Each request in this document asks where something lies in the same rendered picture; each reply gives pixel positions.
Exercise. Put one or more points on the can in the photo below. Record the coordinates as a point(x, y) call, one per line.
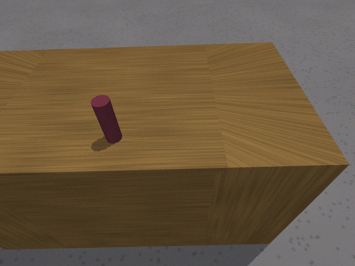
point(105, 114)

